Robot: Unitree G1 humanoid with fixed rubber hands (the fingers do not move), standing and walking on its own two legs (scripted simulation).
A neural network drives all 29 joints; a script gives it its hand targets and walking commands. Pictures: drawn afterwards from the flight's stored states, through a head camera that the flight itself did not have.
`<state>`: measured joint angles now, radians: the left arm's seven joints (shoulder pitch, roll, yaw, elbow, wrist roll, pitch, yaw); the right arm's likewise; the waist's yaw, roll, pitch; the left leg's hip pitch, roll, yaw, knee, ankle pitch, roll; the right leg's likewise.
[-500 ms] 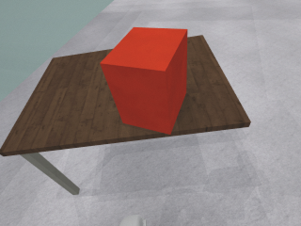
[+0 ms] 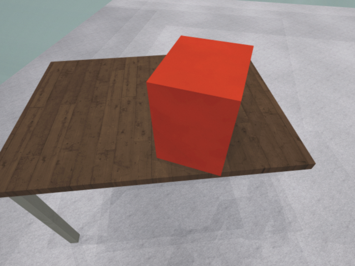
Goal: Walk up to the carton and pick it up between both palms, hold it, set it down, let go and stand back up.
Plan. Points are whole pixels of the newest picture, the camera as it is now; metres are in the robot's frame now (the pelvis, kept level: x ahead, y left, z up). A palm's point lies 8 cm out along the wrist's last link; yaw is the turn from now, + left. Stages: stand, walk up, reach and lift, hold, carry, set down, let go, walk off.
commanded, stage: walk up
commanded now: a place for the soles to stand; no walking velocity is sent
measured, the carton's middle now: (201, 106) +0.56 -0.05 +0.03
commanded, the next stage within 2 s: none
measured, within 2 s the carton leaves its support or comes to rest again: neither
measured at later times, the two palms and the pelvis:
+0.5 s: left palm out of the picture +0.12 +0.24 -0.10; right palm out of the picture +0.09 -0.27 -0.09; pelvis +0.03 -0.01 +0.01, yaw -1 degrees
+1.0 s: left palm out of the picture +0.11 +0.24 -0.10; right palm out of the picture +0.06 -0.29 -0.10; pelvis +0.04 -0.02 +0.01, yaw -3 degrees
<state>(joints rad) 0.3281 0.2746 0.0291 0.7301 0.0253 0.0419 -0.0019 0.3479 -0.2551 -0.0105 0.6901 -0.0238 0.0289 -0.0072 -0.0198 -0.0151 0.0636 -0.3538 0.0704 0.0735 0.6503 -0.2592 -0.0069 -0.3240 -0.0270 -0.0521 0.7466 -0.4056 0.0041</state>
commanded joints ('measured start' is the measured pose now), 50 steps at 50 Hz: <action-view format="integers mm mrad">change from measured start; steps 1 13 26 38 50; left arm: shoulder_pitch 28 -61 -89 -76 -69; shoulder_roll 173 142 143 147 103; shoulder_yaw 52 12 11 12 53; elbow -73 -45 -40 -31 -116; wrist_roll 3 -27 -27 -29 26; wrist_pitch -52 -34 -32 -31 -32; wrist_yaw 3 -12 -23 -25 -71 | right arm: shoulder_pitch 32 26 32 42 195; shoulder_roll -118 -158 -167 -169 -244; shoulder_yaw -25 -36 -45 -45 -107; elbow -115 -63 -86 -75 36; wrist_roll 33 16 15 12 -46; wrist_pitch -25 -51 -46 -47 -68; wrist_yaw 3 -13 -6 -9 -43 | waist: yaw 25 32 23 23 -33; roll -85 -14 20 0 111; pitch -102 -81 -70 -51 69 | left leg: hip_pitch -96 143 121 134 247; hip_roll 66 64 64 62 361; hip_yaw -56 -87 -75 -66 -429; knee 14 -147 -179 -189 -464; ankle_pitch -38 213 135 114 -394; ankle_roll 37 52 49 44 266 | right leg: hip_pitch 177 60 77 65 -314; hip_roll -168 -90 -75 -70 -73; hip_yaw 283 106 120 121 95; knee -367 -279 -306 -327 114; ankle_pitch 180 306 248 226 -120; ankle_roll -98 -77 -73 -71 3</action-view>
